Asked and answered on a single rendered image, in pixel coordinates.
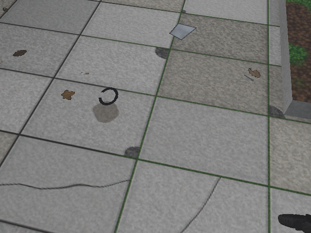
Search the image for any robot right hand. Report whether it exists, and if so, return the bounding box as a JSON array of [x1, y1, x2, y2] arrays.
[[278, 214, 311, 233]]

